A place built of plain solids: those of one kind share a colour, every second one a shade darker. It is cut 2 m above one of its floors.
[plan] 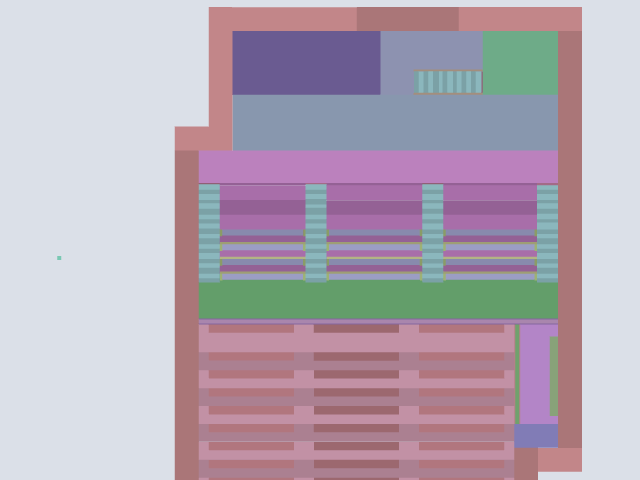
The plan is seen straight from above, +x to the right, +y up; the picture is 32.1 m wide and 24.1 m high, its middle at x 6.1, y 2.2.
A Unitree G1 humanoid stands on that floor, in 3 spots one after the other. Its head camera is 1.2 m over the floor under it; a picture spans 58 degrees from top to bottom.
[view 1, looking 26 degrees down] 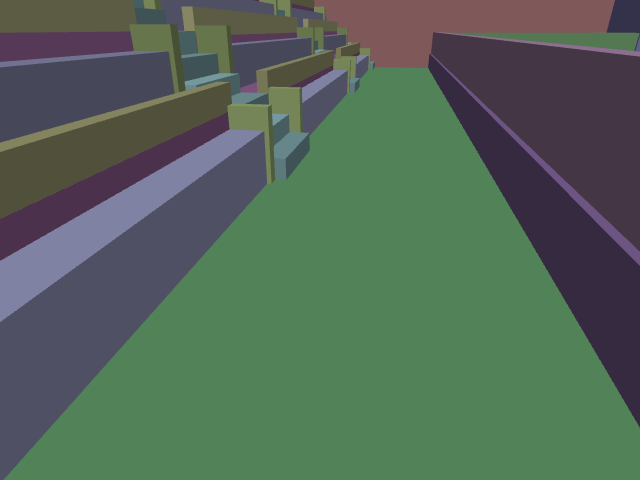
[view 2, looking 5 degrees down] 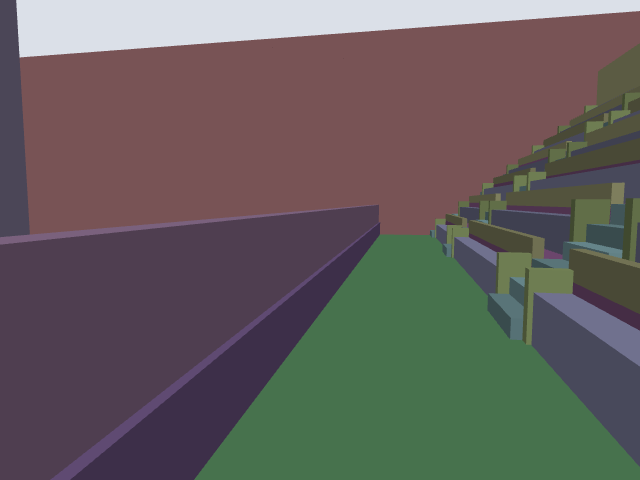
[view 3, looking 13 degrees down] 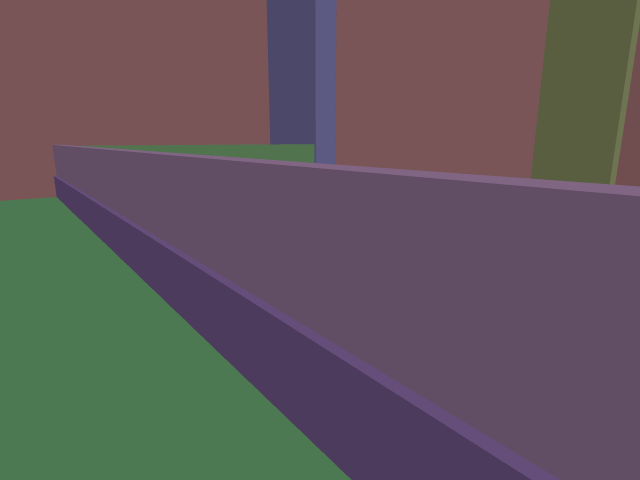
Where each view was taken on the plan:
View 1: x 1.82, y -0.86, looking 10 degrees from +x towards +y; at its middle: floor_hall0a_lino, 2.74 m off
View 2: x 16.25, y -0.86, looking -169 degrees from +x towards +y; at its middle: rail_front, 4.87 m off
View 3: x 7.18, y -0.86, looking -36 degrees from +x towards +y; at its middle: rail_front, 1.62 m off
